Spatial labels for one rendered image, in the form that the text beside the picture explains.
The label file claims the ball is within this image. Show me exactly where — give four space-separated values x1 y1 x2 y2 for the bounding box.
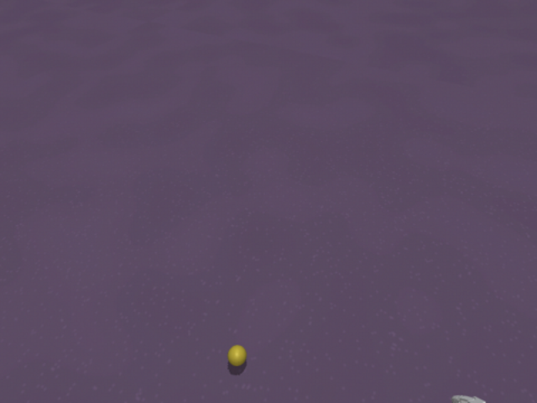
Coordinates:
227 345 247 366

